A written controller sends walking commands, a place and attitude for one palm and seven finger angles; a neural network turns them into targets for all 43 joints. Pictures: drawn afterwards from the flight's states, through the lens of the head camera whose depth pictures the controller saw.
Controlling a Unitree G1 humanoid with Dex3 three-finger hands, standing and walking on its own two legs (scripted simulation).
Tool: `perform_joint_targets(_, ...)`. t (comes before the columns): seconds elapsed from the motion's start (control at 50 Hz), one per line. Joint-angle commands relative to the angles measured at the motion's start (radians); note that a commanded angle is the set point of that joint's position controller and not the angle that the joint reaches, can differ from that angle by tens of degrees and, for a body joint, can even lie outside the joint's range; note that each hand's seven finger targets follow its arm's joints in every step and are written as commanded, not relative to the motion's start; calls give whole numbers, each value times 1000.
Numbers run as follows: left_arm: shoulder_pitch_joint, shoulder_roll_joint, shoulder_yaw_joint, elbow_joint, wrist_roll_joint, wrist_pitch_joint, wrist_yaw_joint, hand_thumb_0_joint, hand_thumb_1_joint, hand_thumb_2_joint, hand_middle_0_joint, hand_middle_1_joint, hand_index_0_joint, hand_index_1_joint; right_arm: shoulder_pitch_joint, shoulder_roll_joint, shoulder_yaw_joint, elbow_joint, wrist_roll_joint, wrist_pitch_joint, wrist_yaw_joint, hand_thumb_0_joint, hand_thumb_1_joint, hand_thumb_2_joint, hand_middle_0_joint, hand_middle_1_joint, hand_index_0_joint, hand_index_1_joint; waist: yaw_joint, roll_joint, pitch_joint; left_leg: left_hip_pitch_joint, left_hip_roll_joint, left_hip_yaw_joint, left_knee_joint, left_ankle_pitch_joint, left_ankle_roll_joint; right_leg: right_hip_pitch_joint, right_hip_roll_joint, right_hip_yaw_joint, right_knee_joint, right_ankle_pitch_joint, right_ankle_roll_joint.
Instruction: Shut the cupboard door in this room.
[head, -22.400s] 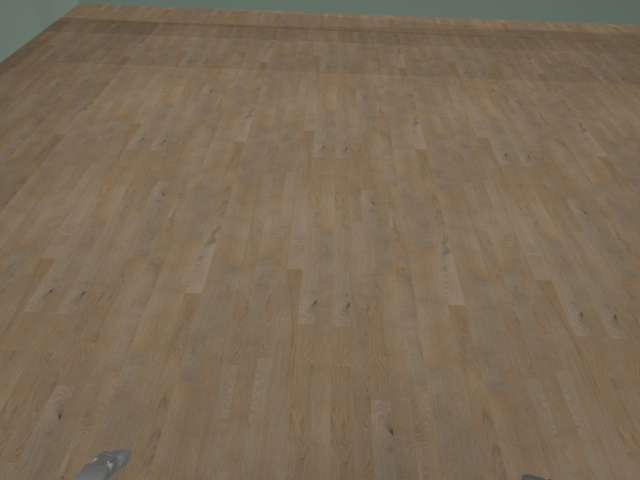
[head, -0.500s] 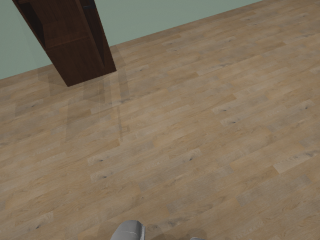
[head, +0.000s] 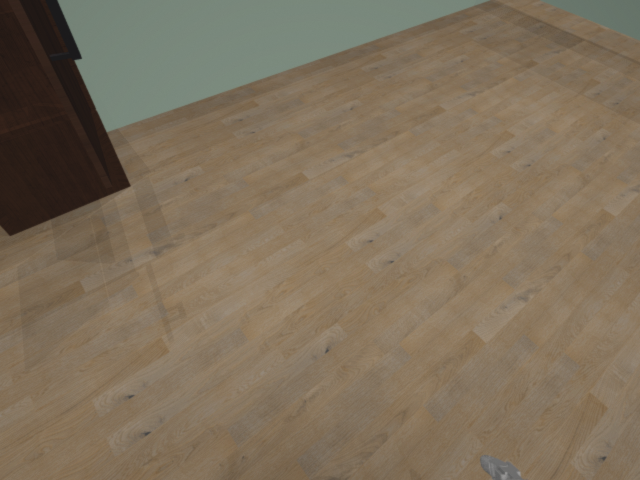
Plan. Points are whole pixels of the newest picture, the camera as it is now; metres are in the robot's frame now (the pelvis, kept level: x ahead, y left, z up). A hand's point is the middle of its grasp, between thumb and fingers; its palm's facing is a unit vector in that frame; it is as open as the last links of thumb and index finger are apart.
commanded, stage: walk around to get in front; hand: left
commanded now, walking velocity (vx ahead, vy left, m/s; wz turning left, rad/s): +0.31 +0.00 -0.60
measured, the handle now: (51, 25) +0.89 +0.68 +0.07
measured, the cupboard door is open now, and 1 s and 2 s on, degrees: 79 79 79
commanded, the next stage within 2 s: none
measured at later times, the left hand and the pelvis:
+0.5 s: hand (293, 326) +0.38 +0.08 -0.18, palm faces -0.39 -0.91 -0.14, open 7.4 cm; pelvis +0.19 -0.03 -0.02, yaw -19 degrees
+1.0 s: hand (285, 301) +0.43 +0.10 -0.17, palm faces -0.32 -0.92 -0.20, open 7.4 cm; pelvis +0.44 -0.09 -0.01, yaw -26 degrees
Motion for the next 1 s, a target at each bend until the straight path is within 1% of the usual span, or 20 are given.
perform_joint_targets(0.0,-110,102,35,-122,18,-33,-20,0,900,900,-200,-300,-200,-300,128,-181,-49,-25,-5,-16,-12,0,-900,-900,200,300,200,300,-65,194,49,150,385,-411,-453,-371,45,-391,-111,-71,407,53,16)
perform_joint_targets(0.06,-67,38,22,-93,19,-22,-31,0,900,900,-200,-300,-200,-300,175,-120,-32,6,2,-41,-16,0,-900,-900,200,300,200,300,-37,154,37,191,268,-118,-378,86,-42,-387,-120,-113,481,235,32)
perform_joint_targets(0.12,-68,14,14,-90,15,-14,-24,0,900,900,-200,-300,-200,-300,267,-88,-23,50,7,-55,-25,0,-900,-900,200,300,200,300,-35,153,4,264,253,1,-306,475,-80,-425,-113,-132,553,278,37)
perform_joint_targets(0.2,-163,-4,4,-115,14,-6,-27,0,900,900,-200,-300,-200,-300,342,-59,-16,95,4,-60,-30,0,-900,-900,200,300,200,300,-50,168,54,282,256,63,-307,589,-56,-486,-120,-179,511,301,37)
perform_joint_targets(0.32,-347,-33,-28,-162,10,-25,-33,0,900,900,-200,-300,-200,-300,451,-61,-19,163,-10,-55,-34,0,-900,-900,200,300,200,300,-102,172,82,423,269,149,-262,909,1,-421,-90,-319,105,233,-10)
perform_joint_targets(0.4,-148,19,-19,-99,9,-48,-13,0,900,900,-200,-300,-200,-300,423,-120,-35,164,4,-49,-32,0,-900,-900,200,300,200,300,-9,232,-61,421,278,205,36,1355,-11,-55,22,-383,-132,195,-82)
perform_joint_targets(0.42,-37,52,-6,-63,13,-58,-8,0,900,900,-200,-300,-200,-300,384,-129,-37,151,10,-48,-30,0,-900,-900,200,300,200,300,51,232,-103,309,273,209,192,1221,-18,143,1,-352,-210,254,-103)
perform_joint_targets(0.44,101,131,13,-17,17,-67,-1,0,900,900,-200,-300,-200,-300,354,-107,-32,135,24,-47,-18,0,-900,-900,200,300,200,300,120,137,-187,30,245,217,458,836,-30,486,-140,-202,-247,383,-165)
perform_joint_targets(0.46,203,223,32,10,5,-75,14,0,900,900,-200,-300,-200,-300,348,-27,-18,101,36,-51,-15,0,-900,-900,200,300,200,300,127,-68,-308,-300,53,178,822,-217,-72,716,-473,324,-286,605,-312)
perform_joint_targets(0.48,169,236,36,3,-21,-64,27,0,900,900,-200,-300,-200,-300,274,-52,-24,60,38,-45,-22,0,-900,-900,200,300,200,300,104,-11,-296,-365,49,11,959,-265,-42,650,-530,400,-373,677,-358)
perform_joint_targets(0.5,88,204,31,-8,-23,-61,31,0,900,900,-200,-300,-200,-300,254,-41,-30,64,29,-38,-17,0,-900,-900,200,300,200,300,61,54,-163,-392,96,-43,958,-150,-30,522,-496,269,-414,532,-326)
perform_joint_targets(0.56,-55,81,-7,-19,-19,-85,30,0,900,900,-200,-300,-200,-300,252,-11,-30,102,4,-5,-12,0,-900,-900,200,300,200,300,-42,61,44,-294,159,-64,796,9,-42,99,-363,87,-499,480,-51)
perform_joint_targets(0.58,-80,65,-13,-17,-13,-92,32,0,900,900,-200,-300,-200,-300,297,8,-30,118,2,7,-12,0,-900,-900,200,300,200,300,-75,43,59,-255,155,-65,752,31,-46,31,-324,36,-516,480,-31)
perform_joint_targets(0.62,-76,55,-17,-13,-6,-101,27,0,900,900,-200,-300,-200,-300,317,21,-29,119,-2,18,-5,0,-900,-900,200,300,200,300,-94,-22,39,-243,148,-36,668,45,-63,1,-278,-33,-522,470,-125)
perform_joint_targets(0.76,84,30,-17,47,-6,-125,34,0,900,900,-200,-300,-200,-300,80,0,-25,57,-6,0,16,0,-900,-900,200,300,200,300,-31,-141,2,-422,117,3,447,148,-73,281,-223,-63,-456,870,-89)
perform_joint_targets(0.86,180,34,-24,82,-2,-120,47,0,900,900,-200,-300,-200,-300,-140,6,-9,2,-4,-17,33,0,-900,-900,200,300,200,300,29,-99,34,-410,65,64,183,134,-52,426,-249,-30,-443,964,-118)
perform_joint_targets(0.9,181,58,-22,88,-2,-120,51,0,900,900,-200,-300,-200,-300,-140,0,-9,2,-5,-26,32,0,-900,-900,200,300,200,300,11,-87,3,-313,26,100,68,114,-31,463,-261,-45,-385,1084,-121)
perform_joint_targets(0.94,150,83,-20,95,-4,-124,53,0,900,900,-200,-300,-200,-300,8,-29,-20,52,-7,-34,19,0,-900,-900,200,300,200,300,-71,-89,-83,-86,-24,116,-18,136,0,437,-256,-69,-217,1225,-97)
perform_joint_targets(0.96,130,86,-19,91,-10,-125,53,0,900,900,-200,-300,-200,-300,156,-67,-34,98,-12,-37,12,0,-900,-900,200,300,200,300,-140,-73,-163,159,-3,86,-66,242,29,309,-239,-89,-40,1169,-64)
perform_joint_targets(0.98,140,48,-23,78,-19,-127,48,0,900,900,-200,-300,-200,-300,317,-165,-58,137,-25,-42,3,0,-900,-900,200,300,200,300,-195,104,-276,468,193,-137,-45,421,103,50,-147,-134,207,780,-27)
